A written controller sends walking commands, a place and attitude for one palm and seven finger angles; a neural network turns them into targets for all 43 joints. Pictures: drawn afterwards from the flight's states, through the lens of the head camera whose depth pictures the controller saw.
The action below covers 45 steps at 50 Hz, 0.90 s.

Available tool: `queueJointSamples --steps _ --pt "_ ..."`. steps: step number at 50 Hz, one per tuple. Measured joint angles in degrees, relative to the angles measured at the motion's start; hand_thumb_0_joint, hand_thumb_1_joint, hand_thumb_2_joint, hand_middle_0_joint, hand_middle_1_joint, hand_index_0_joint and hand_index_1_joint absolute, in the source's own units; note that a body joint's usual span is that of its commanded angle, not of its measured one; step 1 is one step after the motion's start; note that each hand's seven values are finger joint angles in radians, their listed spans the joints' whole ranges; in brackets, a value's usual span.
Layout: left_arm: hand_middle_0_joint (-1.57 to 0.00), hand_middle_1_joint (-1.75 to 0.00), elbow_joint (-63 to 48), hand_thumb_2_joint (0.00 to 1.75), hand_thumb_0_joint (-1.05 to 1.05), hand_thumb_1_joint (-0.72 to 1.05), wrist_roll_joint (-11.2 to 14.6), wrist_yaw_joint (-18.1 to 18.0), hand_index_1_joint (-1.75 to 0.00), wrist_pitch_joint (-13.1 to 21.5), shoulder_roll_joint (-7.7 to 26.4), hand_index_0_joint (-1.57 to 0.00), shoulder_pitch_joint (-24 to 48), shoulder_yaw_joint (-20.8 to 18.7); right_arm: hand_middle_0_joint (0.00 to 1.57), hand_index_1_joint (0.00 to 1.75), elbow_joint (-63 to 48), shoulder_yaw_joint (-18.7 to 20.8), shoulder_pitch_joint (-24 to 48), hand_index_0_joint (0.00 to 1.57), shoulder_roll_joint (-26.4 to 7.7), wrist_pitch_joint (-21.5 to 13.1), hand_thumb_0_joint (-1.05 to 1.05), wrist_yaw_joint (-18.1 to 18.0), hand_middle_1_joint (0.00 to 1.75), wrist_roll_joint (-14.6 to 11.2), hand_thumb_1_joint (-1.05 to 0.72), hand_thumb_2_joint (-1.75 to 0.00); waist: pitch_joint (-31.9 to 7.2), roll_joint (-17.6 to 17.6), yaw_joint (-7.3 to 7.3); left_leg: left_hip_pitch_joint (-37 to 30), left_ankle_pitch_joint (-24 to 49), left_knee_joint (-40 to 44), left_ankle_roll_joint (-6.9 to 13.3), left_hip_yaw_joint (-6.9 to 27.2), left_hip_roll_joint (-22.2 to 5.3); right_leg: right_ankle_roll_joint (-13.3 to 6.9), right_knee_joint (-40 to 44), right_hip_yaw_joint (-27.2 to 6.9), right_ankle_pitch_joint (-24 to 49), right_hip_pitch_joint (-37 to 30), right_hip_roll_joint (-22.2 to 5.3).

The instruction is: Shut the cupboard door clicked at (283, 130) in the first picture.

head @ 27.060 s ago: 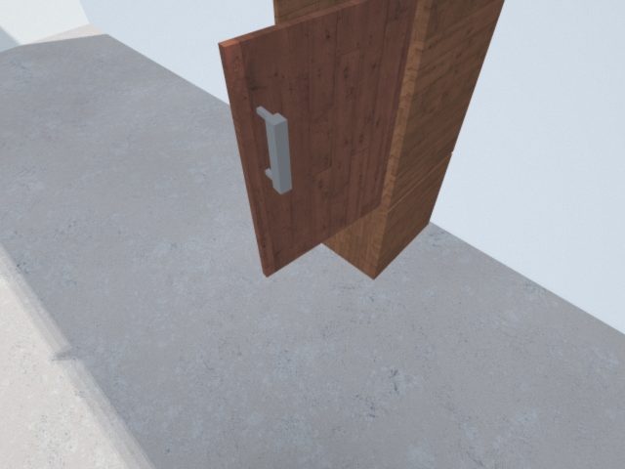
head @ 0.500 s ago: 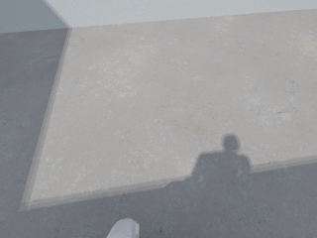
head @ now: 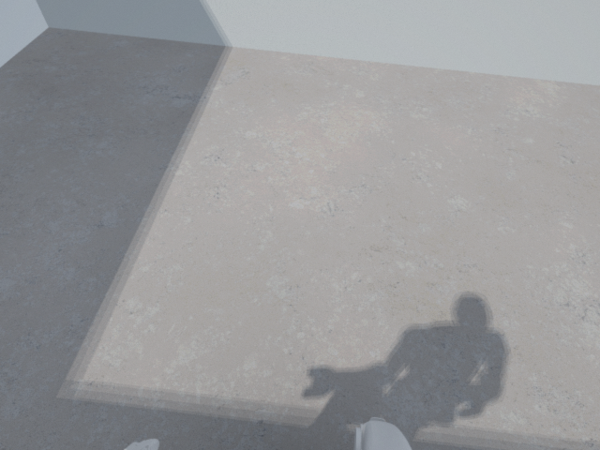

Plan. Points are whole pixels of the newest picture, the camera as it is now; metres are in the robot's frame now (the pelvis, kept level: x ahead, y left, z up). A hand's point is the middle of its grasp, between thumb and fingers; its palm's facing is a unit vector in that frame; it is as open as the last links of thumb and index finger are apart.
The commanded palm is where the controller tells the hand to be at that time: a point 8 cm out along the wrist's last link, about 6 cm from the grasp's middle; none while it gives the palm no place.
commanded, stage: turn to face it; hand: left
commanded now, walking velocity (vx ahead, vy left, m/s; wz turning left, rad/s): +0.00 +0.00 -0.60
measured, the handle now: out of the picture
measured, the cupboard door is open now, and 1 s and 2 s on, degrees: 48 48 48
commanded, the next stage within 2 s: none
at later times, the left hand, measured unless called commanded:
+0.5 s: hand (222, 389) +0.23 +0.13 -0.17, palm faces -0.19 -0.96 -0.22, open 7.3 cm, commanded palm none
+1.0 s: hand (227, 299) +0.38 +0.15 -0.16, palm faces -0.50 -0.84 -0.24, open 7.4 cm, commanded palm none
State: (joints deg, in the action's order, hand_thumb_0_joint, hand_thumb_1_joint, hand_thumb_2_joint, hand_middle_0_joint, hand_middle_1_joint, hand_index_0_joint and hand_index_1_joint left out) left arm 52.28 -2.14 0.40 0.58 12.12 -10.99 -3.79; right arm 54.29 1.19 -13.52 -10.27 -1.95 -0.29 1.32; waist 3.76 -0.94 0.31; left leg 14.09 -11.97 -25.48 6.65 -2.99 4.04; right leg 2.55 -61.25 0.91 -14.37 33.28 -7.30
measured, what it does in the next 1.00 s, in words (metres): walks ahead, turning right: right foot, then left foot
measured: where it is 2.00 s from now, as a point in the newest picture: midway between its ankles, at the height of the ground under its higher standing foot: outside the picture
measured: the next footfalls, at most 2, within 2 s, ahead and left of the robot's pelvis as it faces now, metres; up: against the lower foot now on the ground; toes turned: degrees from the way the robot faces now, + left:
right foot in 0.26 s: +0.18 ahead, -0.14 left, +0.00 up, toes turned -11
left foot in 0.68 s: +0.28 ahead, +0.10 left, +0.00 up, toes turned -20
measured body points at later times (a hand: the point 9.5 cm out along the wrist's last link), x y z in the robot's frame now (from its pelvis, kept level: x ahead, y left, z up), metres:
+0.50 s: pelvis +0.14 -0.04 +0.00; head +0.19 -0.05 +0.44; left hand +0.24 +0.19 -0.15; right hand +0.15 -0.29 -0.15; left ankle +0.17 +0.10 -0.67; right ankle +0.14 -0.13 -0.74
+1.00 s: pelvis +0.19 +0.01 +0.00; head +0.23 +0.00 +0.45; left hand +0.41 +0.20 -0.14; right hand +0.12 -0.24 -0.13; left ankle +0.25 +0.11 -0.74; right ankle +0.10 -0.10 -0.68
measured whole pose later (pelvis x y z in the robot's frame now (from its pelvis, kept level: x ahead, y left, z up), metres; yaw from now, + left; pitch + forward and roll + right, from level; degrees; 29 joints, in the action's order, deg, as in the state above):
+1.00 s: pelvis +0.19 +0.01 +0.00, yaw -33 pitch +0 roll -2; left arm 50.7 -1.3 2.0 -4.7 16.0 -10.0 -5.6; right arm 50.6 1.4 -12.0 -11.9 0.9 -1.1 1.7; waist 4.7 -0.2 -0.2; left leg 12.8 -15.0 -28.0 -0.4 -11.3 -7.9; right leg 3.2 -53.4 2.3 -24.7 24.4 -2.0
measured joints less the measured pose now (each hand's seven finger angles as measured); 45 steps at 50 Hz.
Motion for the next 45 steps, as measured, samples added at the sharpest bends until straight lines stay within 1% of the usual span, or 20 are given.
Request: queueJointSamples --steps 5,8,12,13,14,15,16,18,19,21,25,30,33,34,35,37,38,40,42,45 --pt "-0.20 -0.30 0.7 0.90 0.00 0.91 0.5 -0.5 -0.30 -0.6 -0.7 -0.19 1.6 0.8 0.20 0.30 3.3 -0.4 -4.2 0.20 1.8 -0.2 0.01 -0.6 0.30 -0.2 -0.91 -0.89 -1.2 -0.3 0.60 -6.4 -1.0 5.1 -0.8 -0.2 0.0 -0.2 10.9 -0.6 5.5 -1.4 1.8" --pt "-0.20 -0.30 1.8 0.90 0.00 0.91 0.7 -0.6 -0.30 -1.1 -1.6 -0.19 1.4 1.3 0.20 0.30 4.6 -0.5 -5.6 0.20 2.4 0.0 0.01 -0.8 0.30 0.0 -0.91 -0.89 -1.1 -0.1 0.97 -9.2 -3.6 4.9 -1.4 -1.6 -0.5 -1.2 16.7 0.4 5.0 -4.8 3.6" --pt "-0.20 -0.30 2.5 0.90 0.00 0.91 0.7 -0.2 -0.30 -1.9 -3.0 -0.19 0.5 1.5 0.20 0.30 5.6 -0.2 -6.1 0.20 2.2 1.0 0.01 -1.4 0.30 0.2 -0.90 -0.89 -0.3 1.0 1.40 -10.9 -9.2 0.8 -2.5 -4.8 -2.0 -2.8 22.3 2.6 2.6 -10.0 6.2" --pt "-0.20 -0.30 2.5 0.90 0.00 0.91 0.7 -0.1 -0.30 -1.9 -3.3 -0.19 0.1 1.5 0.20 0.30 5.7 0.0 -6.3 0.20 2.1 1.2 0.01 -1.5 0.30 0.0 -0.90 -0.89 -0.1 1.3 1.38 -10.8 -11.1 -1.3 -2.9 -5.6 -2.6 -3.2 24.3 3.0 3.5 -11.7 6.8" --pt "-0.20 -0.30 2.4 0.90 0.00 0.91 0.7 0.0 -0.30 -1.5 -3.5 -0.19 -0.2 1.5 0.20 0.30 5.8 0.1 -6.3 0.20 1.9 1.5 0.00 -1.5 0.30 -0.2 -0.90 -0.89 0.1 1.8 1.28 -9.9 -13.2 -4.8 -3.3 -6.2 -3.4 -4.2 26.5 3.0 1.8 -13.6 7.6" --pt "-0.20 -0.30 2.5 0.90 0.00 0.91 0.5 0.0 -0.30 -1.0 -3.7 -0.20 -0.2 1.4 0.20 0.30 6.0 0.4 -5.8 0.20 1.7 1.8 0.01 -1.5 0.30 -0.5 -0.90 -0.89 0.5 2.3 1.02 -7.4 -13.5 -10.7 -4.1 -6.4 -4.5 -5.1 26.8 2.8 -0.6 -14.0 8.5" --pt "-0.20 -0.30 2.5 0.90 0.00 0.91 0.7 -0.2 -0.30 -0.4 -4.0 -0.20 0.0 1.5 0.20 0.30 6.1 0.6 -4.9 0.20 1.5 2.2 0.01 -1.6 0.30 -0.8 -0.90 -0.89 1.3 2.8 0.91 -3.9 -15.2 -18.8 -5.3 -5.0 -5.0 -5.7 26.2 2.6 -1.7 -14.0 9.2" --pt "-0.20 -0.30 2.3 0.90 0.00 0.92 1.1 -1.0 -0.30 -0.1 -4.1 -0.20 -0.1 1.1 0.20 0.30 5.7 1.0 -3.1 0.20 1.0 2.9 0.01 -1.6 0.30 -0.9 -0.90 -0.89 2.7 3.0 0.65 2.6 -18.2 -32.6 -7.0 -1.6 -4.6 -5.9 27.2 2.2 -1.0 -15.1 9.9" --pt "-0.20 -0.30 2.2 0.90 0.00 0.92 1.2 -1.4 -0.30 -0.2 -3.9 -0.20 -0.2 0.9 0.20 0.30 5.3 1.1 -2.2 0.20 0.9 3.2 0.01 -1.6 0.30 -0.9 -0.90 -0.89 2.9 2.8 0.36 5.4 -18.0 -36.6 -7.6 -0.6 -4.8 -6.0 28.5 1.7 -0.4 -15.9 10.2" --pt "-0.20 -0.30 2.3 0.90 -0.01 0.92 1.1 -1.8 -0.30 -0.6 -3.4 -0.20 -0.8 0.7 0.20 0.30 4.1 1.2 -0.2 0.20 0.5 3.7 0.01 -1.4 0.30 -0.8 -0.91 -0.89 2.9 2.2 0.05 10.0 -16.4 -39.6 -8.6 0.9 -5.5 -6.1 31.2 0.5 0.9 -17.1 10.5" --pt "-0.20 -0.30 2.8 0.90 0.00 0.92 0.8 -1.5 -0.30 -1.3 -2.5 -0.20 -2.0 0.4 0.20 0.30 0.9 1.6 3.6 0.20 -0.3 4.1 0.01 -0.9 0.30 -0.5 -0.91 -0.89 2.1 1.3 -0.13 14.4 -12.3 -34.7 -10.0 3.0 -7.3 -5.5 34.5 -2.1 2.3 -18.2 10.6" --pt "-0.20 -0.30 2.5 0.90 0.00 0.91 0.5 -0.7 -0.30 -2.1 -1.4 -0.20 -2.8 -0.2 0.20 0.30 -2.0 1.7 7.0 0.20 -1.1 3.7 0.00 -0.8 0.30 -0.8 -0.91 -0.89 1.2 0.4 -1.21 12.0 -10.9 -22.1 -10.6 4.0 -7.3 -3.9 33.6 -5.8 1.3 -18.2 10.4" --pt "-0.20 -0.30 1.9 0.90 0.00 0.91 0.6 -0.4 -0.30 -2.7 -0.6 -0.20 -3.1 -0.7 0.20 0.30 -3.2 1.4 7.7 0.20 -1.2 3.1 0.00 -0.9 0.30 -1.0 -0.91 -0.89 0.3 -0.4 -1.82 7.3 -7.0 -12.3 -10.5 3.7 -6.1 -2.5 30.8 -8.1 -0.5 -17.3 10.5" --pt "-0.20 -0.30 1.5 0.90 0.00 0.91 0.8 -0.4 -0.30 -3.0 -0.4 -0.20 -3.4 -0.8 0.20 0.30 -3.7 1.2 7.5 0.20 -1.5 2.6 0.00 -0.9 0.30 -1.0 -0.91 -0.89 -0.3 -0.1 -1.86 5.2 -4.2 -7.8 -9.9 3.6 -6.3 -2.0 29.2 -8.6 -1.5 -16.5 11.0" --pt "-0.20 -0.30 1.4 0.90 0.00 0.91 1.1 -0.4 -0.30 -3.3 0.2 -0.20 -3.1 -1.0 0.20 0.30 -3.9 1.1 7.5 0.20 -1.3 2.2 0.00 -1.0 0.30 -0.7 -0.91 -0.89 -0.4 -0.5 -1.82 5.0 -2.1 -7.5 -8.5 3.0 -6.2 -2.0 26.4 -9.0 -4.3 -15.4 11.0" --pt "-0.20 -0.30 1.1 0.90 0.00 0.91 1.1 -0.3 -0.30 -4.0 1.4 -0.20 -2.3 -1.4 0.20 0.30 -4.4 0.4 7.2 0.20 -0.8 2.1 0.00 -0.9 0.30 -0.1 -0.90 -0.89 0.1 -1.6 -2.25 4.5 -3.1 -8.7 -6.8 1.0 -6.6 -1.9 16.5 -7.1 -12.4 -12.1 10.8" --pt "-0.20 -0.30 0.8 0.90 0.00 0.91 1.0 -0.2 -0.30 -4.2 2.0 -0.20 -2.1 -1.6 0.20 0.30 -4.7 0.0 6.8 0.20 -0.5 2.1 0.00 -0.8 0.30 0.1 -0.90 -0.89 0.1 -1.8 -2.35 3.8 -3.6 -8.3 -6.5 0.2 -7.1 -1.6 11.3 -5.6 -14.1 -10.4 10.6" --pt "-0.20 -0.30 0.3 0.90 0.00 0.91 0.7 0.4 -0.30 -4.4 3.1 -0.20 -1.5 -1.9 0.20 0.30 -5.0 -0.5 5.8 0.20 -0.2 2.4 0.00 -0.9 0.30 0.4 -0.90 -0.89 0.1 -1.7 -2.21 2.3 -3.6 -6.4 -6.3 -1.1 -8.2 -0.9 2.9 -3.0 -14.2 -7.6 10.0" --pt "-0.20 -0.30 -0.4 0.90 0.00 0.91 0.7 0.9 -0.30 -4.7 3.8 -0.20 -1.0 -2.2 0.20 0.30 -5.1 -0.7 4.8 0.20 -0.2 2.7 0.00 -1.0 0.30 0.4 -0.90 -0.89 0.1 -1.3 -2.07 1.0 -2.8 -4.3 -6.4 -2.3 -9.0 -0.2 -1.5 -1.2 -12.5 -6.1 8.9" --pt "-0.20 -0.30 -1.2 0.90 0.00 0.91 0.8 1.3 -0.30 -4.9 4.3 -0.19 -0.3 -2.3 0.20 0.30 -4.7 -0.6 3.5 0.20 -0.5 2.8 0.00 -1.1 0.30 0.3 -0.90 -0.89 0.2 -0.7 -1.77 -0.3 -2.2 -2.3 -6.4 -4.5 -10.1 0.6 -2.0 0.0 -10.5 -5.7 7.1"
